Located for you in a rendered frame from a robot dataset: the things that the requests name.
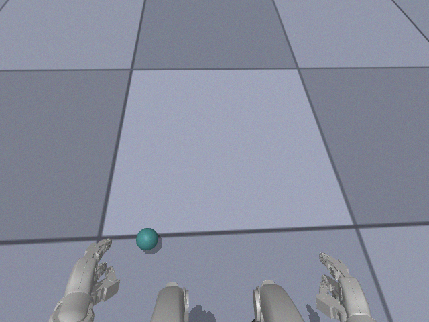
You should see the left robot hand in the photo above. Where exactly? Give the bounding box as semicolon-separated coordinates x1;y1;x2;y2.
64;238;120;305

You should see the left robot arm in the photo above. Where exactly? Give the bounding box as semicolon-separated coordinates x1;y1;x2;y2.
49;292;95;322

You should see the right robot hand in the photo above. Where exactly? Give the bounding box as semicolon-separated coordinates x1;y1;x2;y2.
316;252;372;322

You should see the ball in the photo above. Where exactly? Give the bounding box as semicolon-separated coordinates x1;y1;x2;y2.
136;228;158;250

